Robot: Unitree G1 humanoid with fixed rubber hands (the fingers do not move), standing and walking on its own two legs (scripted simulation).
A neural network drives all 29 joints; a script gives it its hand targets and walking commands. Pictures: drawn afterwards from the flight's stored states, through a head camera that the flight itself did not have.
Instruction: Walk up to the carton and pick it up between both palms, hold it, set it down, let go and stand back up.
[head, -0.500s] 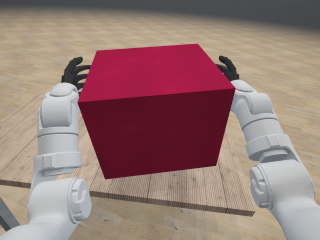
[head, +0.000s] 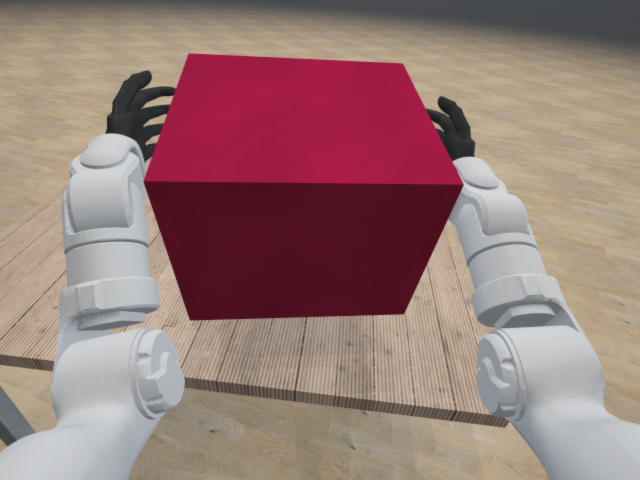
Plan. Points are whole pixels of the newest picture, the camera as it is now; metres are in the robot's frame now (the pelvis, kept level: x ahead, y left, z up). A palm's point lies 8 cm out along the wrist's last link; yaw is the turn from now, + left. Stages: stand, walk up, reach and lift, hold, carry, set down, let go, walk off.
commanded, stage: set down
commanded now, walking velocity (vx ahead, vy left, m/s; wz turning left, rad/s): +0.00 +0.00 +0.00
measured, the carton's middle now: (299, 187) +0.40 +0.00 +0.23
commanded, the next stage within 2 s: none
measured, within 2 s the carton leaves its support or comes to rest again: neither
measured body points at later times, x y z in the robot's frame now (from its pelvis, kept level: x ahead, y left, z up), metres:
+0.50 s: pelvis +0.01 +0.00 +0.00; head -0.03 +0.03 +0.45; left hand +0.41 +0.19 +0.23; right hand +0.40 -0.18 +0.20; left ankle +0.01 +0.11 -0.75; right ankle -0.01 -0.11 -0.75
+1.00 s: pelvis +0.01 +0.01 +0.00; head -0.01 +0.05 +0.45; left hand +0.44 +0.20 +0.20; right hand +0.41 -0.18 +0.18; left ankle +0.01 +0.11 -0.75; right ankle -0.01 -0.11 -0.75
